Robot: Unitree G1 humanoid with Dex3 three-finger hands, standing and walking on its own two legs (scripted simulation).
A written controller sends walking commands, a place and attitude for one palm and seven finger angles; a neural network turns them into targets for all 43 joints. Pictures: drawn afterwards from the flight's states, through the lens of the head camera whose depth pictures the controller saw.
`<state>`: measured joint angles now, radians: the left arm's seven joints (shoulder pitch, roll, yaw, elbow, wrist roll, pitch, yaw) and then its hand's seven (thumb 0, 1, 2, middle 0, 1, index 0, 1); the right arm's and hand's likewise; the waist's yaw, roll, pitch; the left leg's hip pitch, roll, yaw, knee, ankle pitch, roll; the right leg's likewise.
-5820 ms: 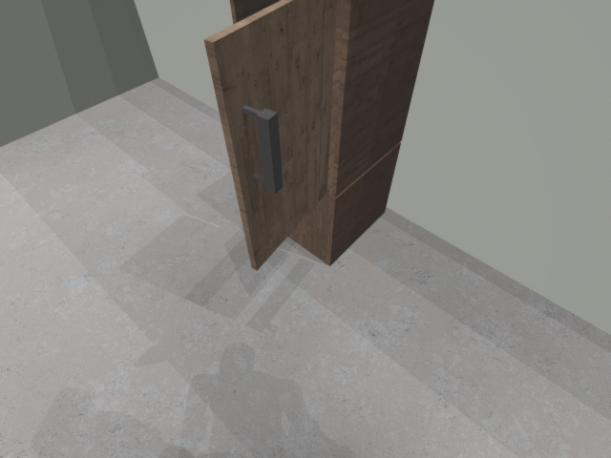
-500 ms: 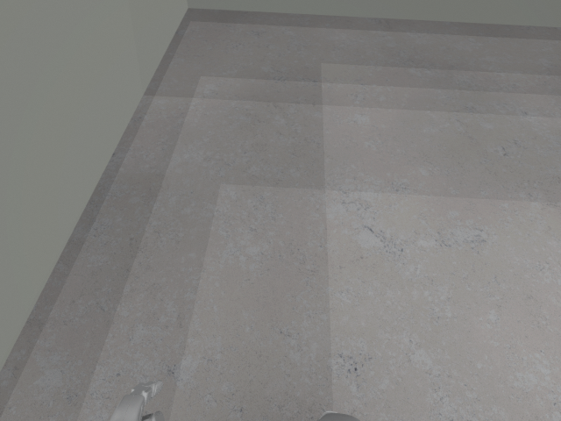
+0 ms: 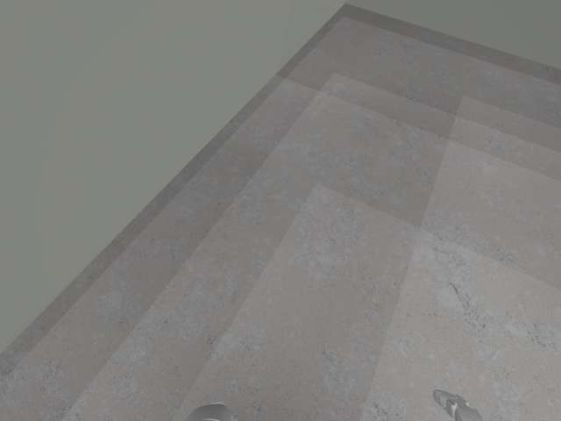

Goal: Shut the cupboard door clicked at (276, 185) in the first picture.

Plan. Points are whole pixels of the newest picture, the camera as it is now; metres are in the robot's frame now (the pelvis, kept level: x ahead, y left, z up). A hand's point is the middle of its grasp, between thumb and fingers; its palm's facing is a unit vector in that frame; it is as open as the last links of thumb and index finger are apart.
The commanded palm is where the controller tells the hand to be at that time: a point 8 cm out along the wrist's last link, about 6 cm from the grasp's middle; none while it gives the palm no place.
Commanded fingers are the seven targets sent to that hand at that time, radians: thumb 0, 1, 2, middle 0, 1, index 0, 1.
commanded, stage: walk to a spot facing it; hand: left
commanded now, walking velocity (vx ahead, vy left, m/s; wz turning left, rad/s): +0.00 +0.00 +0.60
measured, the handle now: out of the picture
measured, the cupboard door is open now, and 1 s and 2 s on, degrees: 98 98 98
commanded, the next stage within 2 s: none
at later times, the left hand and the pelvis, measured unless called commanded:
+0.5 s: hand out of the picture +0.07 +0.16 -0.13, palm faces +0.23 -0.93 -0.29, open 7.4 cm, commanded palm none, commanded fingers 0.00 0.90 0.90 -0.20 -0.30 -0.20 -0.30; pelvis +0.01 -0.06 +0.02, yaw +16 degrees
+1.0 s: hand out of the picture -0.06 +0.19 -0.16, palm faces +0.56 -0.79 -0.25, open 7.4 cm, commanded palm none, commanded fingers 0.00 0.90 0.90 -0.20 -0.30 -0.20 -0.30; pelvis +0.00 -0.03 +0.02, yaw +34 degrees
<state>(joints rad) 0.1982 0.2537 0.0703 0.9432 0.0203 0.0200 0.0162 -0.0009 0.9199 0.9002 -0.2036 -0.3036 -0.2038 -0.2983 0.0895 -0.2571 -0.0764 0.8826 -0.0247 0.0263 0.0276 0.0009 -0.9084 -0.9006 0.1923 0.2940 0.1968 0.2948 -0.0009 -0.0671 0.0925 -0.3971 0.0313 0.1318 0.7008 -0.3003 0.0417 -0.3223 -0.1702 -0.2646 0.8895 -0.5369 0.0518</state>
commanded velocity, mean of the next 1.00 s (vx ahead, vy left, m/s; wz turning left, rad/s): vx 0.00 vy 0.00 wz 0.60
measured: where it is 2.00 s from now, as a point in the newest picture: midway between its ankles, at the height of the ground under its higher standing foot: outside the picture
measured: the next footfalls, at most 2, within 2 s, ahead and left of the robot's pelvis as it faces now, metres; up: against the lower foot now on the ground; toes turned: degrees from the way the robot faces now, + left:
right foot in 0.42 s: +0.06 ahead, -0.16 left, +0.00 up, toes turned +11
left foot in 0.84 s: -0.01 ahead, +0.07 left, +0.00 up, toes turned +35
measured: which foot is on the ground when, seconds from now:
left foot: down 0.00-0.42, up 0.44-0.82, down 0.84-1.00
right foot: up 0.00-0.40, down 0.42-0.84, up 0.86-1.00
